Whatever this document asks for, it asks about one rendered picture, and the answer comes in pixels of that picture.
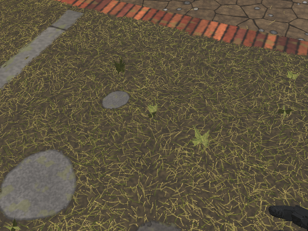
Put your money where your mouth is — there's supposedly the right robot hand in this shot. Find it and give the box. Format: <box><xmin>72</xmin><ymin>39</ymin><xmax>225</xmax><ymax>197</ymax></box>
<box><xmin>269</xmin><ymin>205</ymin><xmax>308</xmax><ymax>231</ymax></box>

